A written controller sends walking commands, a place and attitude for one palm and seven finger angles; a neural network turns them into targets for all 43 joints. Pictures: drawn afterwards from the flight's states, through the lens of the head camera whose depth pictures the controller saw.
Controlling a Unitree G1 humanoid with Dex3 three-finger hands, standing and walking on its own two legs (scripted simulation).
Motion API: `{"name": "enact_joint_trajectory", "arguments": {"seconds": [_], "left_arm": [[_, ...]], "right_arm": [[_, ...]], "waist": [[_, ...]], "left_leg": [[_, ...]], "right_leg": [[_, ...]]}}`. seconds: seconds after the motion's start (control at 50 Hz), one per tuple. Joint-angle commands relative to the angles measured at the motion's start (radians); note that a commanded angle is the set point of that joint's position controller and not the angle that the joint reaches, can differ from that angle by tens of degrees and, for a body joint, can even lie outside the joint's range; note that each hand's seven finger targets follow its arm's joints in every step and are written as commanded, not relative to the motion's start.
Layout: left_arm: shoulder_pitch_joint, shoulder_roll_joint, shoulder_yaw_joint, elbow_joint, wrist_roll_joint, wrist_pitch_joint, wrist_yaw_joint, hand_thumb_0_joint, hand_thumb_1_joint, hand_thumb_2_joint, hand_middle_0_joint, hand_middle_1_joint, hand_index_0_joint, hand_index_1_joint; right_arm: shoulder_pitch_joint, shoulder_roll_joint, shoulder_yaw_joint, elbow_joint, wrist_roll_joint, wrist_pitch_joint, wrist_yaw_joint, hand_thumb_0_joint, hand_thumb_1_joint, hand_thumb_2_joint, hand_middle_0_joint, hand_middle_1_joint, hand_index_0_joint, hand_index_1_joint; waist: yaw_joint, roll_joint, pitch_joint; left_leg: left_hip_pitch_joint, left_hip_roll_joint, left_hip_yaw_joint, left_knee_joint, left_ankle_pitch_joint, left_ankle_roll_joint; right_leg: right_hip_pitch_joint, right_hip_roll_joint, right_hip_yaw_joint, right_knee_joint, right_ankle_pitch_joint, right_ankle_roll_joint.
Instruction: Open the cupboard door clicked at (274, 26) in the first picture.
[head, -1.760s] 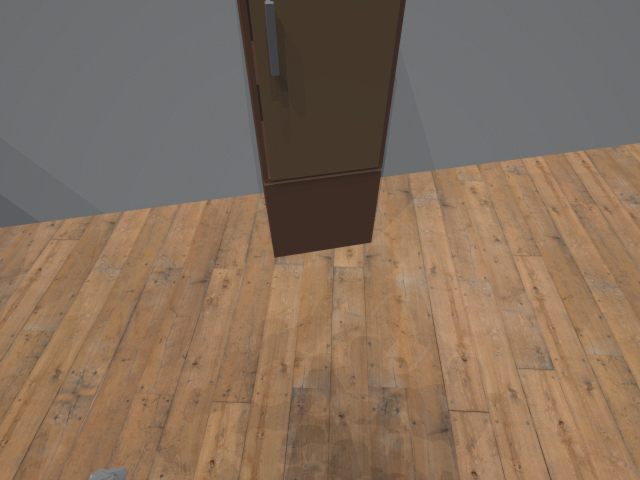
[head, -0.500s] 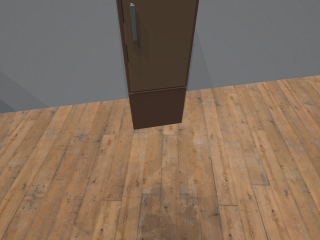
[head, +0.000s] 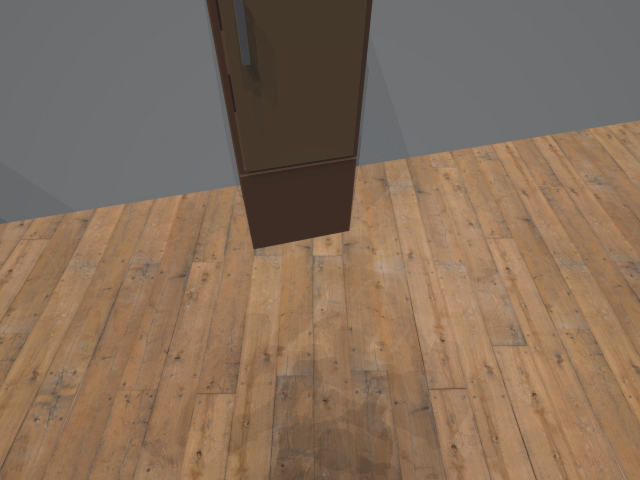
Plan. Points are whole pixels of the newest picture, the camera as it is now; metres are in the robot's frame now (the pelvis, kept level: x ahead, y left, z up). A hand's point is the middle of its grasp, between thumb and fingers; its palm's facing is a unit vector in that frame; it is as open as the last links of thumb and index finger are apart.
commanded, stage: walk to a spot facing it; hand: left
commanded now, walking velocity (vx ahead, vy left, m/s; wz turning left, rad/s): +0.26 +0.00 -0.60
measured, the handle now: (240, 26) +1.06 +0.28 +0.11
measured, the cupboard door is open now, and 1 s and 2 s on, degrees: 0 0 0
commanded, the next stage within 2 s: turn to face it in 2.00 s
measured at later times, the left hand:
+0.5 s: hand out of the picture +0.06 +0.20 -0.17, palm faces -0.12 -0.98 -0.17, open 7.4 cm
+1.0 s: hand (305, 301) +0.46 +0.06 -0.16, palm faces -0.61 -0.77 -0.20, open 7.4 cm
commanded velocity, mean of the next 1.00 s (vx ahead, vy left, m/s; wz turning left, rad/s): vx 0.18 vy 0.00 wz -0.60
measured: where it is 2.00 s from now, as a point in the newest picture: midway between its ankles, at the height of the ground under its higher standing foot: (358, 452)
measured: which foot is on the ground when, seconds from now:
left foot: down 0.00-0.16, up 0.18-0.52, down 0.54-1.00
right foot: down 0.00-0.54, up 0.56-1.00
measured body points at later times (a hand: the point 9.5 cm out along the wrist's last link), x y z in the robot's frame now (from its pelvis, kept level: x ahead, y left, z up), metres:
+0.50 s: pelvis +0.09 +0.01 +0.00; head +0.11 +0.02 +0.45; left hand +0.07 +0.25 -0.15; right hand +0.15 -0.25 -0.12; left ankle +0.17 +0.12 -0.71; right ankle +0.01 -0.11 -0.74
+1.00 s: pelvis +0.22 +0.00 -0.01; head +0.26 -0.03 +0.44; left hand +0.49 +0.11 -0.14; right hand +0.02 -0.15 -0.15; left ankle +0.19 +0.12 -0.74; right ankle +0.25 -0.15 -0.71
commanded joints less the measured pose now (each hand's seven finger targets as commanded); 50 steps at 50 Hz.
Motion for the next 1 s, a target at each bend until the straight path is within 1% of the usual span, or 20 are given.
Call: {"name": "enact_joint_trajectory", "arguments": {"seconds": [0.0, 0.06, 0.1, 0.12, 0.14, 0.16, 0.2, 0.24, 0.32, 0.4, 0.44, 0.48, 0.5, 0.52, 0.54, 0.6, 0.66, 0.74, 0.92, 0.98], "left_arm": [[0.035, 0.107, 0.037, -0.110, 0.001, -0.011, -0.004, 0.000, 0.900, 0.900, -0.200, -0.300, -0.200, -0.300], [0.085, 0.062, 0.052, -0.129, 0.005, -0.010, -0.022, 0.000, 0.900, 0.900, -0.200, -0.300, -0.200, -0.300], [0.161, 0.030, 0.058, -0.118, 0.011, -0.021, -0.031, 0.000, 0.900, 0.900, -0.200, -0.300, -0.200, -0.300], [0.243, 0.050, 0.064, -0.096, 0.012, -0.034, -0.027, 0.000, 0.900, 0.900, -0.200, -0.300, -0.200, -0.300], [0.307, 0.148, 0.085, -0.090, 0.022, -0.055, -0.009, 0.000, 0.900, 0.900, -0.200, -0.300, -0.200, -0.300], [0.359, 0.163, 0.084, -0.093, 0.000, -0.065, 0.009, 0.000, 0.900, 0.900, -0.200, -0.300, -0.200, -0.300], [0.253, 0.122, 0.076, -0.114, 0.000, -0.078, 0.014, 0.000, 0.900, 0.900, -0.200, -0.300, -0.200, -0.300], [0.192, 0.086, 0.071, -0.130, 0.003, -0.089, 0.011, 0.000, 0.900, 0.900, -0.200, -0.300, -0.200, -0.300], [0.239, 0.069, 0.077, -0.106, 0.005, -0.100, 0.008, 0.000, 0.900, 0.900, -0.200, -0.300, -0.200, -0.300], [0.254, 0.070, 0.083, -0.099, 0.007, -0.092, 0.006, 0.000, 0.900, 0.900, -0.200, -0.300, -0.200, -0.300], [0.223, 0.075, 0.091, -0.106, 0.010, -0.088, 0.008, 0.000, 0.900, 0.900, -0.200, -0.300, -0.200, -0.300], [0.171, 0.058, 0.096, -0.119, 0.004, -0.080, 0.007, 0.000, 0.900, 0.900, -0.200, -0.300, -0.200, -0.300], [0.181, 0.010, 0.090, -0.132, -0.005, -0.076, -0.002, 0.000, 0.900, 0.900, -0.200, -0.300, -0.200, -0.300], [0.185, -0.048, 0.083, -0.150, -0.011, -0.078, -0.015, 0.000, 0.900, 0.900, -0.200, -0.300, -0.200, -0.300], [0.153, -0.023, 0.091, -0.172, -0.002, -0.082, -0.018, 0.000, 0.900, 0.900, -0.200, -0.300, -0.200, -0.300], [0.098, -0.029, 0.098, -0.142, 0.016, -0.062, -0.042, 0.000, 0.900, 0.900, -0.200, -0.300, -0.200, -0.300], [0.130, -0.059, 0.090, -0.124, 0.018, -0.040, -0.051, 0.000, 0.900, 0.900, -0.200, -0.300, -0.200, -0.300], [0.057, -0.079, 0.081, -0.152, 0.015, -0.020, -0.047, 0.000, 0.900, 0.900, -0.200, -0.300, -0.200, -0.300], [-0.181, -0.073, 0.061, -0.223, 0.010, -0.015, -0.039, 0.000, 0.900, 0.900, -0.200, -0.300, -0.200, -0.300], [-0.085, -0.039, 0.068, -0.214, 0.010, -0.030, -0.033, 0.000, 0.900, 0.900, -0.200, -0.300, -0.200, -0.300]], "right_arm": [[0.037, -0.168, -0.057, -0.091, -0.002, -0.003, -0.003, 0.000, -0.900, -0.900, 0.200, 0.300, 0.200, 0.300], [-0.001, -0.200, -0.077, -0.121, -0.004, -0.011, 0.007, 0.000, -0.900, -0.900, 0.200, 0.300, 0.200, 0.300], [-0.025, -0.179, -0.076, -0.134, -0.009, -0.014, 0.011, 0.000, -0.900, -0.900, 0.200, 0.300, 0.200, 0.300], [-0.038, -0.148, -0.072, -0.142, -0.008, -0.010, 0.015, 0.000, -0.900, -0.900, 0.200, 0.300, 0.200, 0.300], [-0.044, -0.053, -0.053, -0.183, 0.003, -0.008, 0.020, 0.000, -0.900, -0.900, 0.200, 0.300, 0.200, 0.300], [-0.131, -0.076, -0.050, -0.225, -0.005, -0.021, 0.023, 0.000, -0.900, -0.900, 0.200, 0.300, 0.200, 0.300], [-0.096, -0.074, -0.059, -0.213, -0.006, -0.036, 0.028, 0.000, -0.900, -0.900, 0.200, 0.300, 0.200, 0.300], [-0.036, -0.050, -0.062, -0.185, -0.009, -0.037, 0.033, 0.000, -0.900, -0.900, 0.200, 0.300, 0.200, 0.300], [-0.028, -0.006, -0.062, -0.193, -0.003, -0.040, 0.034, 0.000, -0.900, -0.900, 0.200, 0.300, 0.200, 0.300], [-0.075, 0.016, -0.058, -0.227, 0.003, -0.052, 0.034, 0.000, -0.900, -0.900, 0.200, 0.300, 0.200, 0.300], [-0.047, 0.018, -0.059, -0.229, 0.008, -0.063, 0.029, 0.000, -0.900, -0.900, 0.200, 0.300, 0.200, 0.300], [0.100, -0.014, -0.065, -0.180, 0.009, -0.077, 0.012, 0.000, -0.900, -0.900, 0.200, 0.300, 0.200, 0.300], [0.214, -0.090, -0.081, -0.145, 0.004, -0.084, -0.005, 0.000, -0.900, -0.900, 0.200, 0.300, 0.200, 0.300], [0.340, -0.199, -0.107, -0.126, -0.007, -0.081, -0.008, 0.000, -0.900, -0.900, 0.200, 0.300, 0.200, 0.300], [0.321, -0.191, -0.098, -0.140, -0.009, -0.072, -0.004, 0.000, -0.900, -0.900, 0.200, 0.300, 0.200, 0.300], [0.160, -0.039, -0.059, -0.153, -0.010, -0.082, -0.003, 0.000, -0.900, -0.900, 0.200, 0.300, 0.200, 0.300], [0.180, 0.002, -0.048, -0.122, -0.003, -0.103, -0.010, 0.000, -0.900, -0.900, 0.200, 0.300, 0.200, 0.300], [0.247, 0.002, -0.048, -0.086, -0.001, -0.101, -0.016, 0.000, -0.900, -0.900, 0.200, 0.300, 0.200, 0.300], [0.328, -0.032, -0.059, -0.037, -0.016, -0.061, -0.013, 0.000, -0.900, -0.900, 0.200, 0.300, 0.200, 0.300], [0.290, -0.080, -0.073, -0.057, -0.010, -0.052, -0.011, 0.000, -0.900, -0.900, 0.200, 0.300, 0.200, 0.300]], "waist": [[-0.014, 0.066, -0.054], [0.017, 0.193, 0.000], [0.060, 0.119, 0.027], [0.100, -0.035, 0.028], [0.111, -0.386, 0.058], [0.135, -0.312, 0.096], [0.047, -0.107, 0.094], [0.004, -0.085, 0.054], [0.011, -0.111, 0.009], [0.035, -0.133, 0.012], [0.019, -0.157, -0.001], [-0.047, -0.095, -0.045], [-0.086, 0.070, -0.109], [-0.122, 0.348, -0.170], [-0.110, 0.261, -0.097], [-0.023, 0.147, 0.094], [0.005, 0.145, 0.044], [-0.001, 0.107, 0.047], [-0.070, 0.148, 0.070], [-0.008, 0.157, -0.022]], "left_leg": [[0.034, 0.192, -0.133, -0.087, -0.148, 0.062], [-0.105, 0.323, -0.220, -0.200, -0.418, 0.134], [-0.208, 0.281, -0.124, -0.066, -0.408, 0.105], [-0.284, 0.193, -0.040, 0.145, -0.416, 0.053], [-0.547, 0.027, 0.093, 0.530, -0.453, -0.029], [-0.598, 0.017, -0.032, 0.656, -0.366, -0.019], [-0.562, 0.067, -0.105, 0.692, -0.190, -0.016], [-0.467, 0.076, -0.075, 0.624, -0.096, -0.031], [-0.409, 0.051, -0.037, 0.491, -0.035, -0.043], [-0.309, 0.014, -0.020, 0.312, -0.048, -0.040], [-0.190, 0.000, -0.023, 0.201, -0.061, -0.034], [0.094, -0.002, -0.026, -0.003, 0.005, -0.030], [0.338, 0.133, -0.164, -0.079, -0.103, 0.002], [0.424, 0.424, -0.508, -0.191, -0.264, 0.094], [0.285, 0.509, -0.600, -0.274, -0.407, 0.162], [-0.015, 0.364, -0.327, -0.324, -0.331, 0.107], [0.024, 0.294, -0.088, -0.278, 0.031, 0.083], [0.104, 0.304, 0.026, -0.214, 0.421, 0.106], [0.171, 0.323, 0.159, -0.086, 0.676, 0.116], [0.211, 0.334, 0.213, 0.113, 0.849, 0.087]], "right_leg": [[-0.129, -0.040, 0.058, 0.058, -0.038, -0.022], [-0.103, -0.003, -0.081, 0.290, -0.214, -0.005], [0.018, -0.012, -0.108, 0.191, -0.194, -0.011], [0.086, -0.031, -0.005, 0.032, -0.241, -0.039], [0.175, -0.280, 0.470, -0.228, -0.385, -0.150], [0.108, -0.355, 0.690, -0.374, -0.356, -0.219], [0.073, -0.314, 0.587, -0.332, -0.318, -0.245], [0.035, -0.253, 0.415, -0.301, -0.202, -0.213], [0.076, -0.202, 0.317, -0.275, -0.027, -0.200], [0.041, -0.186, 0.326, -0.253, -0.020, -0.190], [0.003, -0.182, 0.325, -0.204, 0.019, -0.179], [-0.126, -0.105, 0.270, -0.060, -0.008, -0.129], [-0.291, -0.020, 0.192, 0.140, -0.063, -0.091], [-0.457, 0.074, 0.019, 0.463, -0.353, -0.032], [-0.497, 0.013, -0.018, 0.610, -0.352, -0.025], [-0.474, -0.094, -0.045, 0.746, -0.116, -0.014], [-0.445, -0.109, -0.072, 0.743, 0.015, 0.014], [-0.493, -0.116, -0.104, 0.670, 0.056, 0.038], [-0.347, -0.067, -0.208, 0.299, -0.006, 0.000], [-0.169, -0.022, -0.230, 0.164, -0.033, -0.038]]}}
